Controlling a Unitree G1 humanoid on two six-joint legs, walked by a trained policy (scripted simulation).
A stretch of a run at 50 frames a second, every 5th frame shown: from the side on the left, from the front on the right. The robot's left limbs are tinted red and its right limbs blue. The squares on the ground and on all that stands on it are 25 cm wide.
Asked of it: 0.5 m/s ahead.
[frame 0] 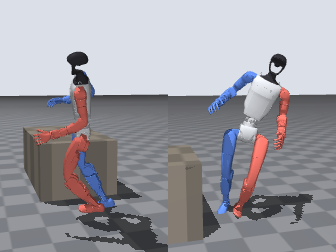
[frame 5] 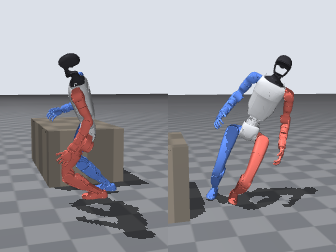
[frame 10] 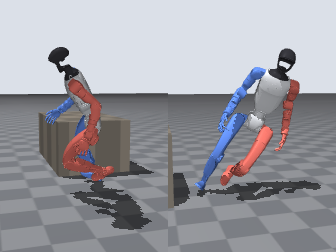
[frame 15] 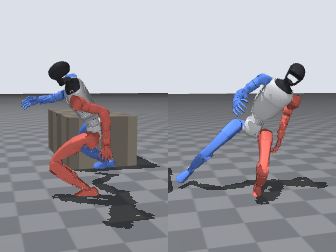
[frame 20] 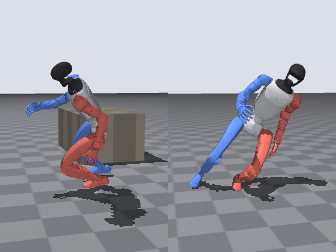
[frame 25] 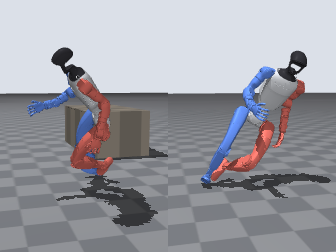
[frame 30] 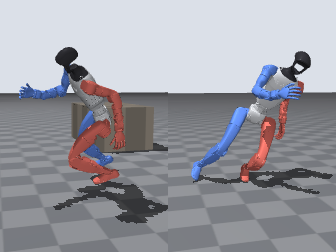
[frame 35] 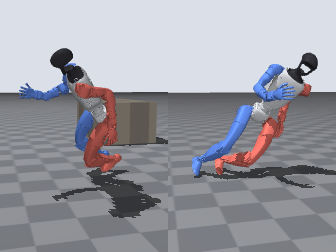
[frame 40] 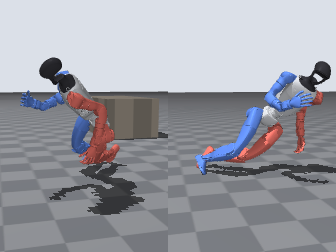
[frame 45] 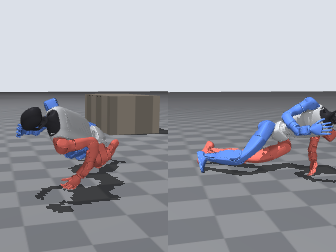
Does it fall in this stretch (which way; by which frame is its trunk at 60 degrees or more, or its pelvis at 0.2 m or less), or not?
yes: goes over forward and to its left; its trunk at 60 degrees or more by frame 45
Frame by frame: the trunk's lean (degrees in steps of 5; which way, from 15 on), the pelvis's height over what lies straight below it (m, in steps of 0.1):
0: 25 to its left, 0.7
5: 30 forward and to its left, 0.6
10: 35 forward and to its left, 0.6
15: 45 forward and to its left, 0.6
20: 50 forward and to its left, 0.5
25: 45 forward and to its left, 0.6
30: 45 forward and to its left, 0.6
35: 50 forward and to its left, 0.5
40: 50 forward and to its left, 0.5
45: 75 forward and to its left, 0.3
